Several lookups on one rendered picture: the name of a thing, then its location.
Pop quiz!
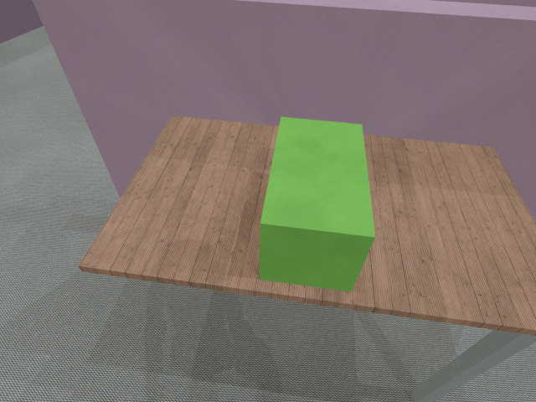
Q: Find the table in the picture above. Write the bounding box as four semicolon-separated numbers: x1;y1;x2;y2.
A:
78;116;536;402

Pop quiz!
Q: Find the carton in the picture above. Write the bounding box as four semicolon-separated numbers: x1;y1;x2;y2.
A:
260;116;375;291

